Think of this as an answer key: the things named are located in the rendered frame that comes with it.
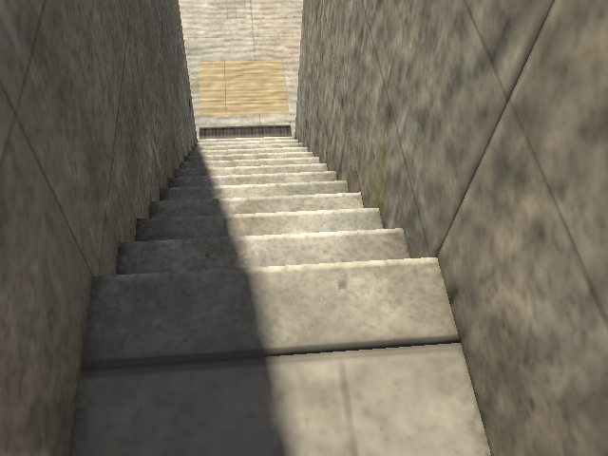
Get stairs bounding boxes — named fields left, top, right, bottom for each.
left=116, top=136, right=410, bottom=275

